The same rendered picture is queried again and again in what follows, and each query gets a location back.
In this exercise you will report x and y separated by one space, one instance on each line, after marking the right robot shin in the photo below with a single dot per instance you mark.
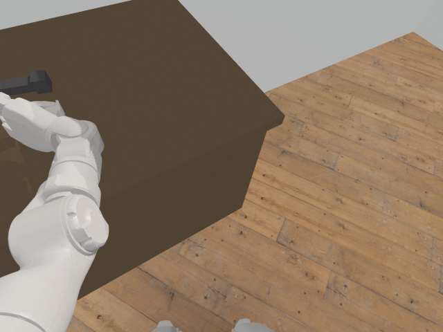
242 321

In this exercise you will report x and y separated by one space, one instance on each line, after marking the robot left hand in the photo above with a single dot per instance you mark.
27 121

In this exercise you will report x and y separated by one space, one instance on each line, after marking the left robot shin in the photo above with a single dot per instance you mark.
164 323

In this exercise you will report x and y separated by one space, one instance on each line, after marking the robot left upper arm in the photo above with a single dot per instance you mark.
55 245

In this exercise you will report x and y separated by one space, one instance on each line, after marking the robot left forearm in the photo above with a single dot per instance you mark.
76 167

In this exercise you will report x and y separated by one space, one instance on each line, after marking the tap lever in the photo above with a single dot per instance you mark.
38 81

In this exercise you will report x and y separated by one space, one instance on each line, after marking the robot shin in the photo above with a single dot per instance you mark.
164 323
242 321

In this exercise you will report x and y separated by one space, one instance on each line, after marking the counter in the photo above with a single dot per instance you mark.
182 125

